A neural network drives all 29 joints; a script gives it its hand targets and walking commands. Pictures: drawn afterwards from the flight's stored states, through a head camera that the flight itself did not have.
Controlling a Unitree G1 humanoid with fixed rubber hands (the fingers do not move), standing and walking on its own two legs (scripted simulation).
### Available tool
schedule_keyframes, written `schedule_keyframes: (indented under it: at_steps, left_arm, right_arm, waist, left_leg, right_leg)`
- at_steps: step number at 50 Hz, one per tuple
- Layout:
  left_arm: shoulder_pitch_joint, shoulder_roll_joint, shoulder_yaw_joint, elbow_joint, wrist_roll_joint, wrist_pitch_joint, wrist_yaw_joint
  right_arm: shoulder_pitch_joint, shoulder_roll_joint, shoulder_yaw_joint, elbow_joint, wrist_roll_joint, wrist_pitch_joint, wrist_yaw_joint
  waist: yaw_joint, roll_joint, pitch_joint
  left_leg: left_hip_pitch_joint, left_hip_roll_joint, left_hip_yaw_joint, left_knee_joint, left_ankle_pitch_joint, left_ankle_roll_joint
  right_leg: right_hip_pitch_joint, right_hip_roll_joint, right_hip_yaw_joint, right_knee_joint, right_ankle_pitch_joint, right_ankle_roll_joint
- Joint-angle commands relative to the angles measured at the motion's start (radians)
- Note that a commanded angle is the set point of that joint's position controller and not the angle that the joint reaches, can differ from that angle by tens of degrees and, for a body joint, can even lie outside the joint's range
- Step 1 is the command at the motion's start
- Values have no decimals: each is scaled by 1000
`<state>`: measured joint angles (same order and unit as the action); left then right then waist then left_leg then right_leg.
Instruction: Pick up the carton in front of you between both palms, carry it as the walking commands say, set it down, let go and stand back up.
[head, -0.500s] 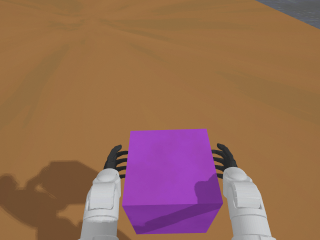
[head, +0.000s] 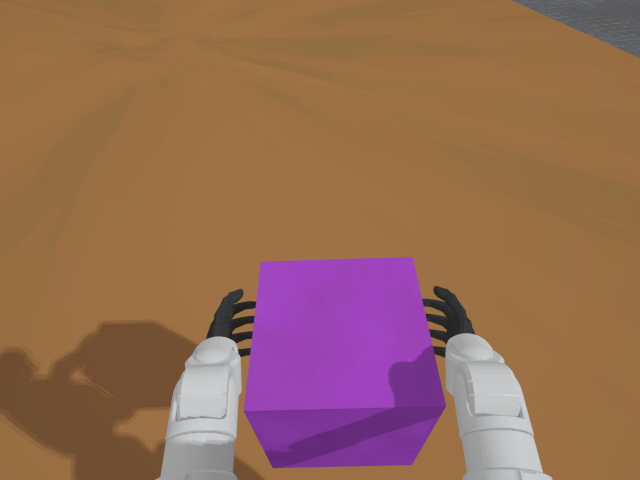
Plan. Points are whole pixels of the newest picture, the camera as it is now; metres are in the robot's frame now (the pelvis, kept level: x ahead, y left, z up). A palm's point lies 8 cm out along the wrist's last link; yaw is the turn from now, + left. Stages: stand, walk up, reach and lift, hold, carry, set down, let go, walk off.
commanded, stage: carry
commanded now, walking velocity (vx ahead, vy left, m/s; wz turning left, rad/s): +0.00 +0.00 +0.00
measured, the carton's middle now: (339, 367) +0.30 +0.00 -0.05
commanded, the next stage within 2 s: hold in 0.30 s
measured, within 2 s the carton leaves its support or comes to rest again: neither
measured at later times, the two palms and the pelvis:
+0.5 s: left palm (239, 348) +0.28 +0.13 +0.05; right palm (486, 366) +0.25 -0.17 +0.04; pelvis -0.01 +0.00 +0.01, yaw -6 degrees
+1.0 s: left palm (238, 322) +0.32 +0.13 +0.05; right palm (472, 356) +0.27 -0.16 +0.04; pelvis -0.01 +0.05 +0.00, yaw -11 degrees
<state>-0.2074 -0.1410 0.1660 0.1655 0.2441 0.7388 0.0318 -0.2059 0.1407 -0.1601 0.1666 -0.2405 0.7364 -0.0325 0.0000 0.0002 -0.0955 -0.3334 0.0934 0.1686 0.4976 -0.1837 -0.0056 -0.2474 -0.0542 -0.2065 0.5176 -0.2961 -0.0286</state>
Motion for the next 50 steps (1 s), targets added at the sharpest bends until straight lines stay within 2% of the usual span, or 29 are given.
schedule_keyframes:
  at_steps: [1, 15, 16, 17, 18, 19, 20, 21, 25, 30, 40, 42, 46, 50]
  left_arm:
    - [-431, -909, -555, -57, -261, -38, -245]
    - [-430, -908, -555, -58, -260, -38, -244]
    - [-341, -925, -526, -84, -252, -38, -252]
    - [-367, -883, -524, -137, -244, -51, -255]
    - [-370, -891, -530, -131, -239, -52, -252]
    - [-382, -888, -538, -130, -245, -53, -248]
    - [-394, -864, -542, -126, -256, -55, -255]
    - [-406, -866, -546, -119, -254, -57, -258]
    - [-431, -874, -509, -64, -228, -59, -263]
    - [-456, -922, -457, 37, -199, -57, -275]
    - [-562, -981, -444, 104, -201, -44, -298]
    - [-608, -1000, -429, 129, -199, -47, -296]
    - [-708, -1024, -331, 267, -156, -80, -290]
    - [-780, -962, -154, 412, -61, -132, -257]
  right_arm:
    - [-434, 913, 553, -59, 261, -37, 242]
    - [-434, 912, 555, -61, 261, -37, 241]
    - [-346, 931, 515, -49, 232, -44, 247]
    - [-339, 906, 495, -62, 205, -63, 242]
    - [-356, 909, 499, -65, 204, -67, 240]
    - [-365, 904, 500, -65, 211, -72, 234]
    - [-334, 887, 483, -44, 199, -72, 226]
    - [-352, 875, 478, -50, 196, -73, 225]
    - [-438, 901, 498, -32, 209, -64, 241]
    - [-518, 934, 502, 19, 233, -58, 277]
    - [-577, 947, 419, 113, 205, -56, 306]
    - [-620, 929, 385, 146, 186, -68, 314]
    - [-746, 894, 285, 272, 128, -116, 335]
    - [-846, 839, 130, 416, 35, -178, 328]
  waist:
    - [0, 1, -223]
    - [0, -1, -223]
    - [-2, -86, -99]
    - [-13, -53, -170]
    - [-3, -54, -162]
    - [-13, -38, -181]
    - [-13, -39, -169]
    - [-17, -19, -136]
    - [6, -39, -85]
    - [28, -25, -49]
    - [-4, 25, -46]
    - [-9, 37, -37]
    - [-6, 52, -15]
    - [7, 33, 16]
  left_leg:
    - [124, 81, -89, -47, 146, 8]
    - [121, 80, -85, -43, 138, 3]
    - [341, -206, -222, -66, 281, 30]
    - [319, -182, -243, -91, 281, 31]
    - [331, -190, -245, -93, 326, 29]
    - [346, -191, -242, -102, 321, 22]
    - [277, -188, -237, -121, 281, 12]
    - [253, -199, -229, -128, 249, 9]
    - [246, -202, -230, -149, 84, 19]
    - [249, -191, -232, -161, 0, 31]
    - [321, -161, -240, -177, -23, 6]
    - [322, -151, -248, -179, -61, 0]
    - [278, -132, -265, -175, -183, -2]
    - [231, -132, -273, -124, -215, 1]
  right_leg:
    - [30, -119, 114, -103, 172, 5]
    - [24, -118, 115, -103, 177, 0]
    - [71, 83, 321, -174, 461, -5]
    - [182, 80, 344, -167, 489, -4]
    - [199, 81, 336, -155, 576, 11]
    - [230, 90, 337, -157, 555, 17]
    - [320, 110, 321, -177, 460, 9]
    - [333, 105, 321, -185, 458, 11]
    - [285, 105, 304, -213, 243, 26]
    - [216, 108, 291, -212, 121, 30]
    - [130, 131, 276, -208, 63, 1]
    - [110, 137, 272, -198, 27, -8]
    - [72, 144, 259, -146, -38, -12]
    - [-36, 143, 257, -82, -70, -18]
